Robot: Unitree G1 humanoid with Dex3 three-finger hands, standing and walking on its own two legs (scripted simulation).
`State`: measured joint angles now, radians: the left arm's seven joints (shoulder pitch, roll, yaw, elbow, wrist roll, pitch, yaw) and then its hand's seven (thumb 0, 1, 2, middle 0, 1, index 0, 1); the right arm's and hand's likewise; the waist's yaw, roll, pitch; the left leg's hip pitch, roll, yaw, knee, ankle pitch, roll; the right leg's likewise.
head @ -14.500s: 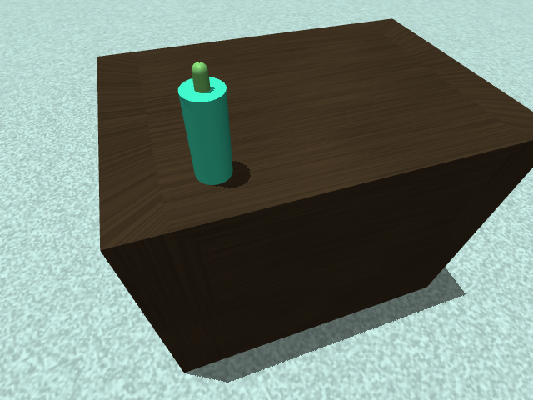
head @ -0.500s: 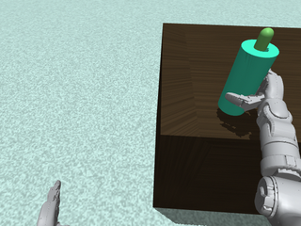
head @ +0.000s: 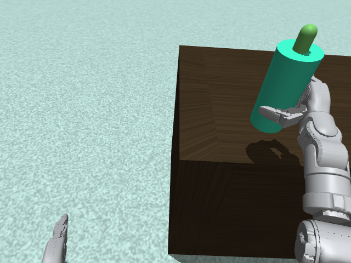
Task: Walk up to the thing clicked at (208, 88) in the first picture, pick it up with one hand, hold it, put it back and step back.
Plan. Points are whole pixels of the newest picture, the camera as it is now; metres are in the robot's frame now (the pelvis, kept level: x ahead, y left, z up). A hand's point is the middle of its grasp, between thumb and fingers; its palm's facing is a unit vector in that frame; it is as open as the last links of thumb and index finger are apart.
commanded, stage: lift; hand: right
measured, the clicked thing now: (284, 82) +0.40 -0.20 +0.26
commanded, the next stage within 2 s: hold in 0.92 s
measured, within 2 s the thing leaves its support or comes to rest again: neither
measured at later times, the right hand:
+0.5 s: hand (298, 95) +0.33 -0.19 +0.28, palm faces +0.22 +0.98 -0.04, open 11.0 cm
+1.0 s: hand (309, 83) +0.32 -0.19 +0.31, palm faces +0.20 +0.98 -0.03, open 11.0 cm
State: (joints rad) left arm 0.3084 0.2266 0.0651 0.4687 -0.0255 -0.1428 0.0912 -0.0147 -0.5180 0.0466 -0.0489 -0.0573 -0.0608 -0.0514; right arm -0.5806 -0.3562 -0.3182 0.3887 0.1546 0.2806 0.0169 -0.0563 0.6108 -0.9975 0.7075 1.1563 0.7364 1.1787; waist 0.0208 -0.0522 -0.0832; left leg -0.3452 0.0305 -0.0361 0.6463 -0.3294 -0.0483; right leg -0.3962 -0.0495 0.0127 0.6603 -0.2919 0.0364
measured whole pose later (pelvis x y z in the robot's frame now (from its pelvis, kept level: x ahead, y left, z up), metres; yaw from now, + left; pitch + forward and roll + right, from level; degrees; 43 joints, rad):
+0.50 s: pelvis -0.02 +0.01 +0.00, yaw -1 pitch -3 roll +0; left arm 0.28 0.25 0.07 0.55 -0.03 -0.19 0.08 -0.02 -0.53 0.05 -0.04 -0.05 -0.05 -0.05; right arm -0.54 -0.34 -0.32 0.02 0.19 0.66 0.00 -0.06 0.61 -0.99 0.72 1.15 0.74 1.17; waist -0.01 -0.07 -0.07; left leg -0.29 0.03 -0.02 0.64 -0.30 -0.04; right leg -0.33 -0.04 0.03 0.62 -0.24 0.04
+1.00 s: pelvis -0.02 +0.00 +0.00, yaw -1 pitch -3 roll +0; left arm 0.28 0.25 0.05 0.58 -0.03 -0.26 0.09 -0.02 -0.55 0.05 -0.05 -0.04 -0.05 -0.05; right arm -0.61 -0.35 -0.34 -0.06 0.22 0.84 0.00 -0.06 0.61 -0.99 0.72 1.15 0.74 1.17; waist -0.01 -0.09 -0.09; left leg -0.27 0.04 -0.01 0.63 -0.30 -0.05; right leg -0.33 -0.04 0.03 0.63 -0.25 0.04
